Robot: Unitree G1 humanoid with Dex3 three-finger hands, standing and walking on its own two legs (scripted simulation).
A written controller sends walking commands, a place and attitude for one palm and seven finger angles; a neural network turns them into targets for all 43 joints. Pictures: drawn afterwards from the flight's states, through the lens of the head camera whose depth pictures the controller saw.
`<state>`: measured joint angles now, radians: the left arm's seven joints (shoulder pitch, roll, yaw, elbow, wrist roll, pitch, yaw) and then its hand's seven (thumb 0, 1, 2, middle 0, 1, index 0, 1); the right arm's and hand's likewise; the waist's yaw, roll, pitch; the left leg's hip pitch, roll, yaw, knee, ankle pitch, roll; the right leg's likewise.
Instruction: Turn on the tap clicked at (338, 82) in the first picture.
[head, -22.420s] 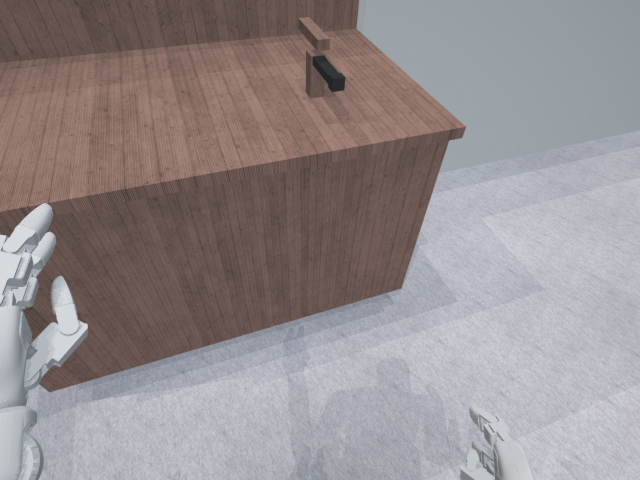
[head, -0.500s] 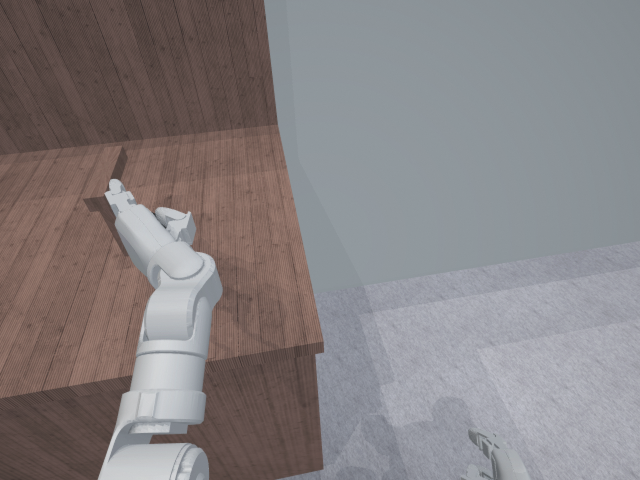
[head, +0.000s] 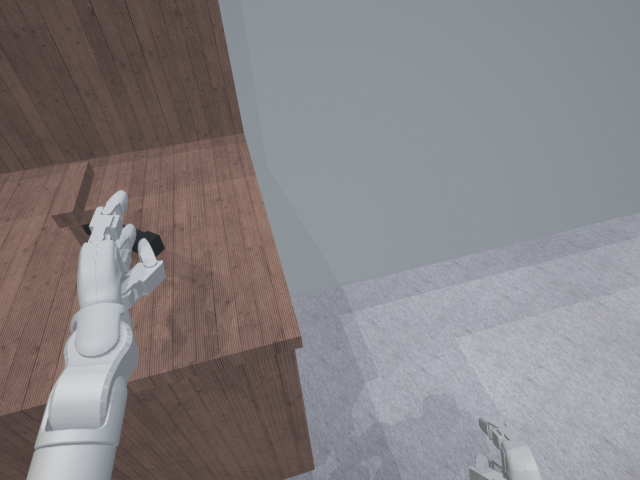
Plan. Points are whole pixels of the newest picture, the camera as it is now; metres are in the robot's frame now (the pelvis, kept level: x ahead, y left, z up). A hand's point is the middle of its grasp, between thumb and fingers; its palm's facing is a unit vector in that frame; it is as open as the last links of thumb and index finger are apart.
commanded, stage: draw the hand back beside the body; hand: left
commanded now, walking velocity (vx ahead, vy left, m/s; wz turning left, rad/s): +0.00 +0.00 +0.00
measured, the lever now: (149, 245) +0.40 +0.29 +0.09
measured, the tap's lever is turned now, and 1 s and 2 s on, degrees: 49 49 49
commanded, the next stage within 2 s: step back with the hand held close in 1.16 s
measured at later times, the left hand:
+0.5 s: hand (109, 308) +0.24 +0.24 +0.16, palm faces +0.34 -0.90 -0.28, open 7.6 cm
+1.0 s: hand (51, 348) +0.19 +0.28 +0.16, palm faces +0.43 -0.83 -0.35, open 7.4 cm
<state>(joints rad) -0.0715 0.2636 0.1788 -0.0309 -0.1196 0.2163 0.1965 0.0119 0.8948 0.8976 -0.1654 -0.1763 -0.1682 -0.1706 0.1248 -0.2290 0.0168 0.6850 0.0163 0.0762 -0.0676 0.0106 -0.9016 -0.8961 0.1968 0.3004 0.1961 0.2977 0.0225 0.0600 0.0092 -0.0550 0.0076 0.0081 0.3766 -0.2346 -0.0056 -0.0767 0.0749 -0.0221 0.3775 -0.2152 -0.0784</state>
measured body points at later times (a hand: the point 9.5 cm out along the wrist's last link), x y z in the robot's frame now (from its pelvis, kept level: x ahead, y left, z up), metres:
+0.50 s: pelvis -0.01 +0.02 +0.00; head -0.03 -0.01 +0.45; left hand +0.22 +0.29 +0.18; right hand +0.17 -0.20 -0.10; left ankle -0.01 +0.13 -0.74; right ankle +0.00 -0.06 -0.74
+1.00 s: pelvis +0.00 +0.03 +0.00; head -0.02 +0.01 +0.45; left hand +0.16 +0.32 +0.18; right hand +0.19 -0.18 -0.09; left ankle -0.01 +0.13 -0.74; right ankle +0.00 -0.06 -0.74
